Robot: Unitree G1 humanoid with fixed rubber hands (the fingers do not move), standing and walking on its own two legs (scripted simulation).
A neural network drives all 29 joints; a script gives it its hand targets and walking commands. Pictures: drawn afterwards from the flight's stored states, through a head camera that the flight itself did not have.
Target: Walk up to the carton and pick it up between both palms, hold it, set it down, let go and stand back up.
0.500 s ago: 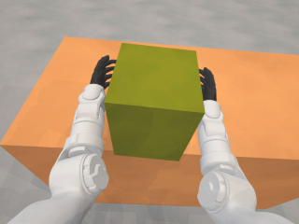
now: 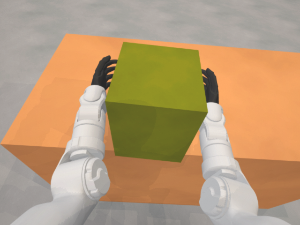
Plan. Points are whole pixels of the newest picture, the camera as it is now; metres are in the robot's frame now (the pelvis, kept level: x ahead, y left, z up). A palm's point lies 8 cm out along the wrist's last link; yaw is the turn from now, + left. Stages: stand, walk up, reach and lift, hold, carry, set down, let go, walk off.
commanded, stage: reach and lift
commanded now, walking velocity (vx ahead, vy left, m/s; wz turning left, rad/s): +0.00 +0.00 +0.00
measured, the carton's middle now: (154, 106) +0.41 -0.03 +0.08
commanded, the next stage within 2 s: none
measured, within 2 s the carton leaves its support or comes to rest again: leaves its support in 0.62 s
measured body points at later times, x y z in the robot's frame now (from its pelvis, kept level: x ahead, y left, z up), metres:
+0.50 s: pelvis +0.00 +0.00 +0.00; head +0.03 +0.03 +0.45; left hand +0.45 +0.12 +0.13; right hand +0.41 -0.17 +0.12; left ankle -0.06 +0.10 -0.75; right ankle +0.01 -0.15 -0.75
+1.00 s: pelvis -0.03 -0.01 +0.00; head -0.03 +0.02 +0.45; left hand +0.40 +0.15 +0.15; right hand +0.38 -0.15 +0.13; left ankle -0.06 +0.10 -0.75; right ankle +0.01 -0.14 -0.75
